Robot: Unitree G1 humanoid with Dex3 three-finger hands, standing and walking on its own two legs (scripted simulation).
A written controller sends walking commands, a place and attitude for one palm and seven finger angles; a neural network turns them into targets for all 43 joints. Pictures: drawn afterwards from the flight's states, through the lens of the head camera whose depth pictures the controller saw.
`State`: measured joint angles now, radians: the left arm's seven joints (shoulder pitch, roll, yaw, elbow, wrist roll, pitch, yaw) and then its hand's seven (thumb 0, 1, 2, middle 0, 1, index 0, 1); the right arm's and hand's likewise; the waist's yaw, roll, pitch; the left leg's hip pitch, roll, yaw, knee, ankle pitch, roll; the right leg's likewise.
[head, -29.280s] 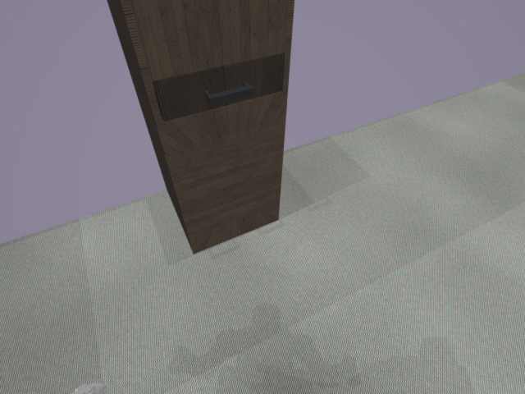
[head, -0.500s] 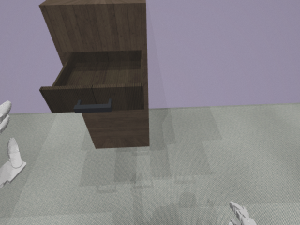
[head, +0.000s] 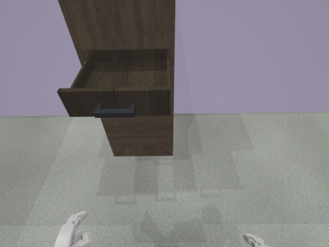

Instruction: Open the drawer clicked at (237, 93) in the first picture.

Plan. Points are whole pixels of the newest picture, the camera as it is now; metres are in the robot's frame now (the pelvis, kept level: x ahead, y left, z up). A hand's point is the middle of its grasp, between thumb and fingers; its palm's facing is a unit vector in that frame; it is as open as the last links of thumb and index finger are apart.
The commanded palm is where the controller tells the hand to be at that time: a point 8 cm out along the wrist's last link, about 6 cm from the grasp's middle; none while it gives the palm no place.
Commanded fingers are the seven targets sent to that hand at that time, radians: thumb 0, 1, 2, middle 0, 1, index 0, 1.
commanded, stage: let the arm hang, fingers relaxed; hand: left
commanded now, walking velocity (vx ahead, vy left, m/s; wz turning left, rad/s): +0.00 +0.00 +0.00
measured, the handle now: (115, 109) +0.56 +0.20 +0.01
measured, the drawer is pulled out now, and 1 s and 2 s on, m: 0.30 0.30 0.30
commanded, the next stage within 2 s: look to check the result in 0.90 s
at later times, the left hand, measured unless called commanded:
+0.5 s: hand out of the picture -0.02 +0.19 -0.16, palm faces +0.02 -0.97 -0.22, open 7.3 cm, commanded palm none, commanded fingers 0.00 0.90 0.90 -0.20 -0.30 -0.20 -0.30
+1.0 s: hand out of the picture +0.02 +0.16 -0.16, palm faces +0.01 -0.98 -0.19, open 7.4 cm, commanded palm none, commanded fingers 0.00 0.90 0.90 -0.20 -0.30 -0.20 -0.30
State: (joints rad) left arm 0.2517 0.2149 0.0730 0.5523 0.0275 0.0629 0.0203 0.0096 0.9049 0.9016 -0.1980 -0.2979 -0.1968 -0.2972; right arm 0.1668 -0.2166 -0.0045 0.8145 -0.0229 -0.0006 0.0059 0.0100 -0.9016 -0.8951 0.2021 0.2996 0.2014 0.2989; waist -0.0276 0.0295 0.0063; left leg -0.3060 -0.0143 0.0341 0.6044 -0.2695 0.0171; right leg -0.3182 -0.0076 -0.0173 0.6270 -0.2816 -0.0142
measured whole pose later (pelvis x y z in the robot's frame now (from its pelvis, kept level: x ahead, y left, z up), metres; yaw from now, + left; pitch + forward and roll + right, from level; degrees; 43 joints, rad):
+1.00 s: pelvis +0.02 +0.00 +0.02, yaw -2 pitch -2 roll +0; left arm 0.25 0.12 0.03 1.13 0.01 0.01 0.04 0.01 0.91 0.90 -0.20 -0.30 -0.20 -0.30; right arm 0.30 -0.12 -0.02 1.11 -0.02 0.01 -0.04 0.00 -0.91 -0.90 0.20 0.30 0.20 0.30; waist -0.02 0.02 0.07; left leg -0.19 0.01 0.05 0.43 -0.21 0.01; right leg -0.20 0.02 0.00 0.42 -0.19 -0.02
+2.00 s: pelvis +0.03 -0.02 +0.02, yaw -2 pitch -2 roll +0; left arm 0.12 0.26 0.03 1.13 0.01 -0.01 0.01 0.01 0.90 0.90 -0.20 -0.30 -0.20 -0.30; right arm 0.16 -0.27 -0.02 1.12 -0.02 0.01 -0.02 0.01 -0.90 -0.90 0.20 0.30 0.20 0.30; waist -0.02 0.02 0.07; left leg -0.11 0.03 0.05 0.34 -0.19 -0.01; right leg -0.12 0.04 0.00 0.33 -0.17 -0.04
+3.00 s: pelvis +0.03 -0.03 +0.01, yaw +10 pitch -1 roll +1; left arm 0.23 0.15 0.03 1.11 0.02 0.02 0.03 0.01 0.90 0.90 -0.20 -0.30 -0.20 -0.30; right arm 0.21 -0.18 -0.04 1.08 -0.02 0.03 -0.02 0.01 -0.91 -0.89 0.20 0.30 0.20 0.30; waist -0.02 0.03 0.10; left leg -0.24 0.01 -0.01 0.48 -0.22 -0.02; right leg -0.21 -0.01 -0.02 0.52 -0.29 -0.01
